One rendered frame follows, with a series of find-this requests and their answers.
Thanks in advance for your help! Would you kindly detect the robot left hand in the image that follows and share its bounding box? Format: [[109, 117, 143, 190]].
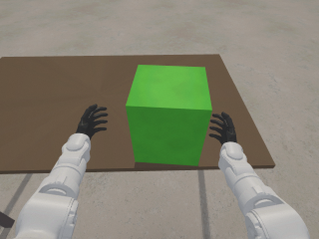
[[76, 104, 108, 140]]

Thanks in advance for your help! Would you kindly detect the right robot upper arm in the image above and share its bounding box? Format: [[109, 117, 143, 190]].
[[244, 203, 309, 239]]

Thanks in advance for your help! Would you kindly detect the table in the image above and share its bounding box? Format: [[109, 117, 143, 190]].
[[0, 54, 276, 228]]

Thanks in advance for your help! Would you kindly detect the robot left forearm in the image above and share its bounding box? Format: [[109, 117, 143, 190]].
[[15, 133, 91, 237]]

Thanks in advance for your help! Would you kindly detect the carton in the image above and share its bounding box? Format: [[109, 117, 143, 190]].
[[126, 65, 212, 166]]

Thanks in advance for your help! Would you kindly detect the left robot upper arm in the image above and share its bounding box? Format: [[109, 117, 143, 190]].
[[13, 192, 79, 239]]

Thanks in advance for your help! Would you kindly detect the robot right forearm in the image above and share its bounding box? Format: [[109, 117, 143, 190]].
[[218, 141, 310, 239]]

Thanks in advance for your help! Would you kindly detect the robot right hand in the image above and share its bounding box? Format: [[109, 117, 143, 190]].
[[209, 112, 237, 145]]

